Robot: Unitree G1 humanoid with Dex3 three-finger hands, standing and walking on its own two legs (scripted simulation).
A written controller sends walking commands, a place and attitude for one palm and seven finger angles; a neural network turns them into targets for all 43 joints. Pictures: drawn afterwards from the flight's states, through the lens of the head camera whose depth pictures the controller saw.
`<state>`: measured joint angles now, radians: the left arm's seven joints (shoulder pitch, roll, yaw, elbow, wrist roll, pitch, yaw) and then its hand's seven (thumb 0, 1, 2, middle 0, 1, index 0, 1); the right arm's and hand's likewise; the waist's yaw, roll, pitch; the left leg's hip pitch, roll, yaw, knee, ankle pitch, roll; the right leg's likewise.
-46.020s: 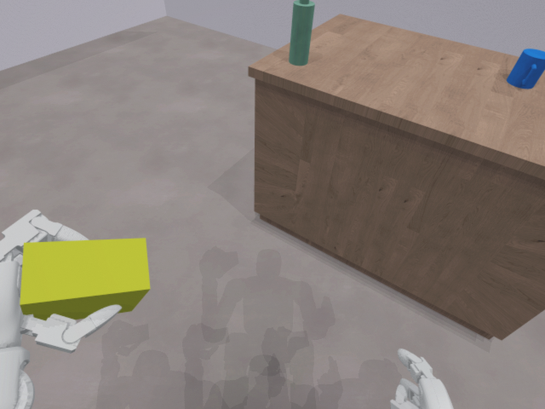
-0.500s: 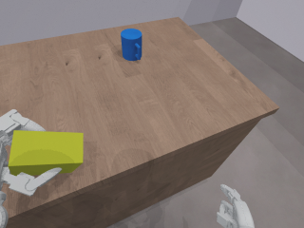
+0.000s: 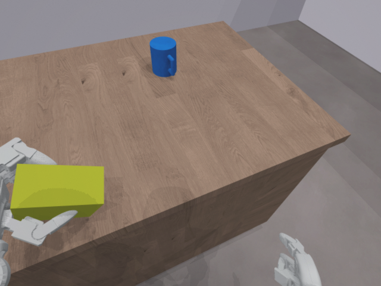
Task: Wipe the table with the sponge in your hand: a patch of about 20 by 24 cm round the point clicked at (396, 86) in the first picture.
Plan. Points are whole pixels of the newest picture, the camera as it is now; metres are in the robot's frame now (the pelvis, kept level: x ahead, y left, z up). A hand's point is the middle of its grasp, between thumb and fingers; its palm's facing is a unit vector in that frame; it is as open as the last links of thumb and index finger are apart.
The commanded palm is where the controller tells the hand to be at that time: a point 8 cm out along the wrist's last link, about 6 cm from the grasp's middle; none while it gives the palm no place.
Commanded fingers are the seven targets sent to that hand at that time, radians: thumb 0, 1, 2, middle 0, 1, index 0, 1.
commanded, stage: shuffle to correct the standing spot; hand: left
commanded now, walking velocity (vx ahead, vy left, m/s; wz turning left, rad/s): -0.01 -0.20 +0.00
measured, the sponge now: (71, 194) +0.23 +0.21 +0.13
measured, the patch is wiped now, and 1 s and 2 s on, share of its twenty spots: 0.00 0.00 0.00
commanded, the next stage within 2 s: none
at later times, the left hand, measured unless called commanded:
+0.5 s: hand (38, 195) +0.21 +0.24 +0.16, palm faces +0.33 -0.84 -0.42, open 9.9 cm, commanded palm +0.16 +0.28 +0.18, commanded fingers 0.00 0.10 1.30 -1.20 -1.60 -1.20 -1.60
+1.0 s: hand (43, 189) +0.22 +0.24 +0.16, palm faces +0.32 -0.85 -0.42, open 9.9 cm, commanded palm +0.16 +0.28 +0.18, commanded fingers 0.00 0.10 1.30 -1.20 -1.60 -1.20 -1.60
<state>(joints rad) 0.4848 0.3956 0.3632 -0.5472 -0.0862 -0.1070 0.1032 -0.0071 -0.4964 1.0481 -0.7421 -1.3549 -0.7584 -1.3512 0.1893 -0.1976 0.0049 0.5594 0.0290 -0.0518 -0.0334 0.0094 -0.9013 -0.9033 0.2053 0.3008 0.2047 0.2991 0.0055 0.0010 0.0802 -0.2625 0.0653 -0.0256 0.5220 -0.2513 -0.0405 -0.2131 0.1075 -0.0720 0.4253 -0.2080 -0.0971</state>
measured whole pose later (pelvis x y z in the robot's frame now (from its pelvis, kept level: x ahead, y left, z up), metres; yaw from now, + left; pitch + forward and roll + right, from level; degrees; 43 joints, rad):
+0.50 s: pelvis +0.00 +0.00 +0.00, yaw +0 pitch -1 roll -1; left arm 0.50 0.40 0.37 -0.55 -0.09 -0.10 0.11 -0.01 -0.50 1.05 -0.74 -1.36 -0.76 -1.35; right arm 0.18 -0.20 0.01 0.55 0.03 -0.04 -0.03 0.01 -0.90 -0.90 0.20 0.30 0.20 0.30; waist 0.00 0.01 0.08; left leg -0.26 0.07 -0.03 0.52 -0.24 -0.04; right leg -0.21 0.11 -0.07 0.42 -0.20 -0.10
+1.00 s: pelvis +0.00 +0.00 +0.00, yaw +0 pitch -1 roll -1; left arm 0.49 0.40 0.36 -0.54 -0.09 -0.09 0.11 -0.01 -0.50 1.05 -0.74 -1.36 -0.76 -1.35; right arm 0.18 -0.19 0.01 0.56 0.03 -0.03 -0.03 0.01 -0.90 -0.90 0.21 0.30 0.20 0.30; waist 0.00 0.01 0.08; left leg -0.26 0.07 -0.02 0.51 -0.24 -0.05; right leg -0.21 0.11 -0.07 0.41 -0.20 -0.10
